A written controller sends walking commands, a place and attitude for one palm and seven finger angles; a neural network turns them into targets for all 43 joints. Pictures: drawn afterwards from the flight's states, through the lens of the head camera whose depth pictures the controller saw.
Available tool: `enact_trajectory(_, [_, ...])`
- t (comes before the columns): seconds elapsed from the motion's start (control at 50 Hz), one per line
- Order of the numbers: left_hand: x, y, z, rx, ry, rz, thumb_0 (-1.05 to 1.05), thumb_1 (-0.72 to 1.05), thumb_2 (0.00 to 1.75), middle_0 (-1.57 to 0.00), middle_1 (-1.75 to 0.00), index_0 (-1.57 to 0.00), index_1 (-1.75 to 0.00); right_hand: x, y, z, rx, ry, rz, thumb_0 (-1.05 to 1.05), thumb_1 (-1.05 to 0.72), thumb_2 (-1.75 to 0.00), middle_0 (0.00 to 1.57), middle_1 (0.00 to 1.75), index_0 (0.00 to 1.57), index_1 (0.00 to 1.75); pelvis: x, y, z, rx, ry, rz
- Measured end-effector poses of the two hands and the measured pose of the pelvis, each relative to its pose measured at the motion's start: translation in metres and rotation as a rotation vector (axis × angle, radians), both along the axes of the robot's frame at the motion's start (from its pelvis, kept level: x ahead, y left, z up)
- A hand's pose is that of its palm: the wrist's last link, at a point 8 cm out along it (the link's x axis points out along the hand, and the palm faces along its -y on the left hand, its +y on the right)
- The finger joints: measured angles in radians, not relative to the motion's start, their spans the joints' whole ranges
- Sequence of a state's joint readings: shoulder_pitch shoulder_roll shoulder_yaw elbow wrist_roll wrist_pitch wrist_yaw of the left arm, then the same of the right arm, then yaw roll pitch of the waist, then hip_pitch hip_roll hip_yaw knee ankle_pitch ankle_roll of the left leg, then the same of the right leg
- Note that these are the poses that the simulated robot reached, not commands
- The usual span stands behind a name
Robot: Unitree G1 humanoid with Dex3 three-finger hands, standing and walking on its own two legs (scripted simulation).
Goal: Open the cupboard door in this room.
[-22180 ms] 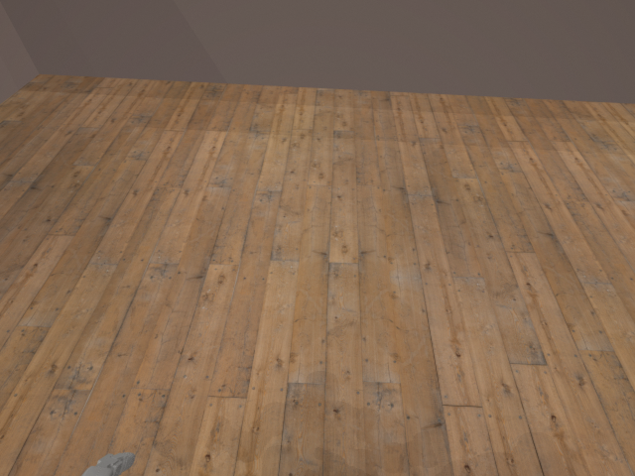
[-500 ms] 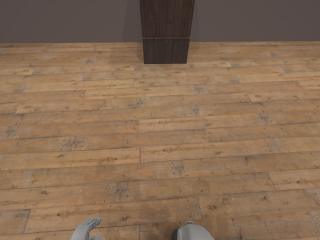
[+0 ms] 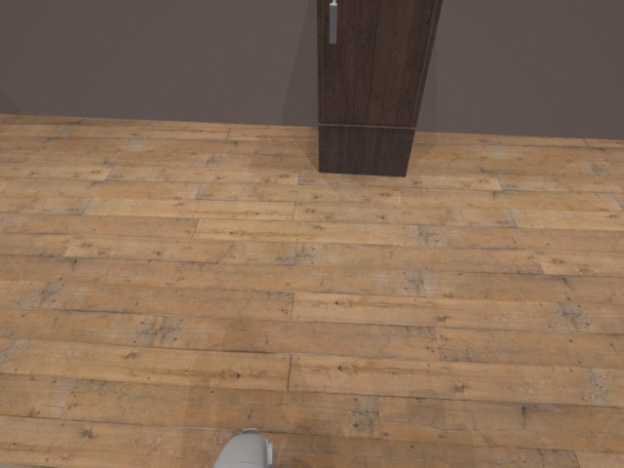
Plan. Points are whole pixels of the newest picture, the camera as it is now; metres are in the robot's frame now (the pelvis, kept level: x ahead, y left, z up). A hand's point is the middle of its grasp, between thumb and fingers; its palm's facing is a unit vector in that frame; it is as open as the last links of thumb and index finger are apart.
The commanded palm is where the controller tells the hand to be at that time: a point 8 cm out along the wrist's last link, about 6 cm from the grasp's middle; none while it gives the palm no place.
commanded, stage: turn or walk to find it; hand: left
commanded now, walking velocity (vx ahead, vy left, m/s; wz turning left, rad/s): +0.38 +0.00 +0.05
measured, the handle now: (333, 21) +1.52 +0.07 -0.04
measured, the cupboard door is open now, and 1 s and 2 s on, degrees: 0 0 0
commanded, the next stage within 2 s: stand and wait in 0.38 s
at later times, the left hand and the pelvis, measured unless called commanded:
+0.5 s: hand (203, 376) +0.28 +0.22 -0.16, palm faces +0.05 -0.98 -0.20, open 7.3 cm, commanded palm none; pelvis +0.21 +0.04 +0.00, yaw +1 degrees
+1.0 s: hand (237, 343) +0.35 +0.18 -0.18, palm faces +0.09 -0.98 -0.19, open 7.1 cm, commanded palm none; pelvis +0.29 +0.00 +0.00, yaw +2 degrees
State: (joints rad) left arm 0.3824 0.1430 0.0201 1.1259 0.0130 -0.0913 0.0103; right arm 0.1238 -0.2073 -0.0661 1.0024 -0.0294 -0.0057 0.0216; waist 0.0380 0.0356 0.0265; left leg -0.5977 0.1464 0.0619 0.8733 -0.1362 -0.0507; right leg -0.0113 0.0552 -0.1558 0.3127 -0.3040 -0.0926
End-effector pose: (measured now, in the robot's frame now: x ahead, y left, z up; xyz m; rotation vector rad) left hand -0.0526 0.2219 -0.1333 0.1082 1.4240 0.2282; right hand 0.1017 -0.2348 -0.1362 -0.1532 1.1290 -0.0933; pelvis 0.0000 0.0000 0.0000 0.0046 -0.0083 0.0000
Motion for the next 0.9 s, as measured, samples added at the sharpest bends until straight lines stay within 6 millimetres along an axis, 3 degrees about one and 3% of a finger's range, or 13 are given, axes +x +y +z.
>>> enact_trajectory(0.14, [-0.012, -0.014, -0.010, -0.091, 0.213, 0.101, 0.00, 0.91, 0.90, -0.20, -0.30, -0.20, -0.30, 0.107, 0.041, -0.004, -0.006, -0.023, 0.113, 0.01, -0.91, -0.90, 0.20, 0.30, 0.20, 0.29, 0.066, 0.021, -0.012, -0.007, 0.009, 0.019])
enact_trajectory(0.18, [-0.006, -0.011, -0.014, -0.113, 0.266, 0.110, 0.00, 0.91, 0.90, -0.20, -0.30, -0.20, -0.30, 0.132, 0.054, -0.009, -0.008, -0.052, 0.117, 0.01, -0.91, -0.90, 0.20, 0.30, 0.20, 0.29, 0.088, 0.031, -0.019, -0.012, 0.004, 0.017])
enact_trajectory(0.22, [0.012, -0.003, -0.018, -0.125, 0.285, 0.099, 0.00, 0.91, 0.90, -0.20, -0.30, -0.20, -0.30, 0.144, 0.063, -0.011, -0.006, -0.074, 0.100, 0.01, -0.91, -0.90, 0.20, 0.30, 0.20, 0.29, 0.104, 0.040, -0.022, -0.006, -0.010, 0.010])
enact_trajectory(0.28, [0.065, 0.017, -0.020, -0.104, 0.225, 0.060, 0.01, 0.91, 0.90, -0.20, -0.30, -0.21, -0.30, 0.137, 0.068, -0.012, 0.005, -0.036, 0.041, 0.01, -0.91, -0.90, 0.20, 0.30, 0.20, 0.29, 0.127, 0.047, -0.017, -0.001, -0.029, -0.003])
enact_trajectory(0.36, [0.162, 0.043, -0.018, -0.055, 0.054, -0.011, 0.01, 0.91, 0.90, -0.20, -0.30, -0.20, -0.30, 0.120, 0.050, -0.005, -0.043, 0.030, -0.062, -0.03, -0.96, -0.90, 0.20, 0.30, 0.21, 0.30, 0.155, 0.050, -0.007, 0.007, -0.032, -0.001])
enact_trajectory(0.44, [0.259, 0.054, -0.009, -0.015, -0.125, -0.055, 0.00, 0.92, 0.90, -0.20, -0.30, -0.20, -0.30, 0.099, 0.037, -0.003, -0.060, 0.154, -0.091, -0.02, -0.96, -0.90, 0.20, 0.30, 0.21, 0.30, 0.184, 0.046, -0.001, 0.014, -0.022, 0.003])
enact_trajectory(0.54, [0.359, 0.043, 0.004, 0.011, -0.266, -0.122, 0.00, 0.92, 0.90, -0.20, -0.30, -0.20, -0.30, 0.082, 0.032, -0.007, -0.028, 0.287, -0.132, -0.01, -0.93, -0.90, 0.20, 0.30, 0.20, 0.29, 0.220, 0.030, 0.000, 0.017, -0.013, 0.010])
enact_trajectory(0.64, [0.427, 0.013, 0.001, 0.032, -0.333, -0.192, 0.00, 0.92, 0.90, -0.20, -0.30, -0.20, -0.30, 0.084, 0.024, -0.026, 0.030, 0.378, -0.175, 0.00, -0.92, -0.90, 0.20, 0.30, 0.20, 0.29, 0.257, 0.004, -0.014, 0.027, -0.012, 0.002])
enact_trajectory(0.7, [0.439, -0.007, 0.000, 0.017, -0.331, -0.205, 0.00, 0.92, 0.90, -0.20, -0.30, -0.20, -0.30, 0.100, 0.019, -0.033, 0.047, 0.395, -0.176, 0.01, -0.91, -0.90, 0.20, 0.30, 0.20, 0.29, 0.268, -0.004, -0.016, 0.006, -0.020, 0.016])
enact_trajectory(0.78, [0.427, -0.022, -0.002, -0.011, -0.287, -0.155, 0.00, 0.91, 0.90, -0.20, -0.30, -0.20, -0.30, 0.136, 0.015, -0.028, 0.046, 0.355, -0.135, 0.01, -0.91, -0.90, 0.20, 0.30, 0.20, 0.29, 0.276, -0.009, -0.009, 0.007, -0.031, 0.036])
enact_trajectory(0.9, [0.413, -0.008, -0.009, -0.007, -0.263, -0.078, -0.03, 0.94, 0.90, -0.20, -0.30, -0.21, -0.30, 0.187, 0.017, -0.024, 0.017, 0.244, -0.069, 0.01, -0.91, -0.90, 0.20, 0.30, 0.20, 0.29, 0.282, -0.006, -0.009, -0.023, -0.035, 0.046])
